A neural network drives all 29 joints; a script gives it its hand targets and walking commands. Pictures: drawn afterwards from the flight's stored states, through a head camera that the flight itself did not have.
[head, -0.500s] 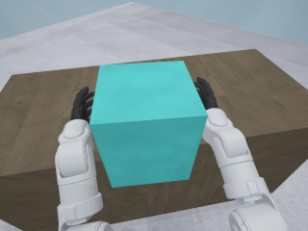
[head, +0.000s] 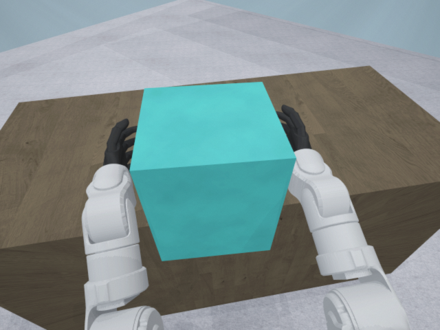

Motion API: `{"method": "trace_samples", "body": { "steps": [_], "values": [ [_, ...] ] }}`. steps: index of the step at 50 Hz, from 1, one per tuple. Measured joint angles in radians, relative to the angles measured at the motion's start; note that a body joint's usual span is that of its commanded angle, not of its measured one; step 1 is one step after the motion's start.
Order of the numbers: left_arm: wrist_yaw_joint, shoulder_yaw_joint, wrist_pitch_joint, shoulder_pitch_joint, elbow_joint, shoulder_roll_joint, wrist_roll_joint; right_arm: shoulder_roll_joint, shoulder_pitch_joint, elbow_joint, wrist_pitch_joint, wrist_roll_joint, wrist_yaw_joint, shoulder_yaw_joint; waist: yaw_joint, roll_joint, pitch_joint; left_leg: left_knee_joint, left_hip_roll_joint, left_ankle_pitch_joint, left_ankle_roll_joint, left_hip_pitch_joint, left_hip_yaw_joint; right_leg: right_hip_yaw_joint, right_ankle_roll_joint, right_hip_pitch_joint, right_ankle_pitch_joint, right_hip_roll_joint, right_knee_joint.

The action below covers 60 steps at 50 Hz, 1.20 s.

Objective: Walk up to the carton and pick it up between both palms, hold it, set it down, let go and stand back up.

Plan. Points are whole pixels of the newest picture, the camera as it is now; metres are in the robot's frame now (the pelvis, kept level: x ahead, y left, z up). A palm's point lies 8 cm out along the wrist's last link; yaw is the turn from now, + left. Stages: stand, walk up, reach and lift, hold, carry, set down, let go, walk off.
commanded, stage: set down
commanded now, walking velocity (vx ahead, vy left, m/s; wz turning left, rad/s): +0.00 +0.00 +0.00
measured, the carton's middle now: (210, 173) +0.37 +0.01 +0.11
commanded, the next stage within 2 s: none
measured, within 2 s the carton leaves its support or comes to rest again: neither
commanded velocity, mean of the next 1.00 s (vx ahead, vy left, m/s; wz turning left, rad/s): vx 0.00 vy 0.00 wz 0.00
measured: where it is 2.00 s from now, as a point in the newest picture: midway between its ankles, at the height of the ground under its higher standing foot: outside the picture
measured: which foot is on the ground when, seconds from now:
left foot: down 0.00-1.00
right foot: down 0.00-1.00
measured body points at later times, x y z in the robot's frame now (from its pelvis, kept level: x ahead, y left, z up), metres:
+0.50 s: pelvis +0.02 +0.00 +0.00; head +0.01 -0.01 +0.45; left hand +0.40 +0.15 +0.15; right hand +0.41 -0.15 +0.15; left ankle +0.04 +0.12 -0.76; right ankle -0.03 -0.11 -0.76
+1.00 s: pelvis +0.02 -0.01 +0.00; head +0.02 -0.02 +0.45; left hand +0.42 +0.16 +0.13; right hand +0.44 -0.15 +0.14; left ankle +0.04 +0.12 -0.76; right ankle -0.03 -0.11 -0.76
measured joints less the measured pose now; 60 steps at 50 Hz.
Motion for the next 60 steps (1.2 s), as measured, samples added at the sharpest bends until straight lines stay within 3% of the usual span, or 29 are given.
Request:
{"method": "trace_samples", "body": {
  "steps": [27, 49, 60],
  "values": [
    [0.005, 0.059, -0.116, -0.058, 0.160, -0.008, 0.023, 0.021, -0.082, 0.198, -0.116, -0.080, 0.048, -0.051, -0.009, -0.003, -0.012, -0.001, -0.003, -0.020, -0.007, -0.007, -0.011, -0.010, -0.007, 0.019, 0.000, -0.002, -0.046],
    [0.018, 0.125, -0.376, -0.160, 0.523, 0.015, 0.022, 0.066, -0.174, 0.432, -0.269, -0.261, 0.103, -0.233, 0.005, 0.009, -0.094, -0.002, -0.004, -0.005, -0.006, -0.106, -0.041, -0.039, -0.014, -0.050, 0.027, 0.000, -0.089],
    [0.031, 0.139, -0.462, -0.213, 0.662, 0.031, 0.022, 0.074, -0.217, 0.499, -0.307, -0.326, 0.124, -0.320, 0.009, 0.009, -0.136, -0.002, -0.004, 0.002, -0.005, -0.161, -0.050, -0.048, -0.015, -0.099, 0.034, 0.001, -0.097]
  ]
}}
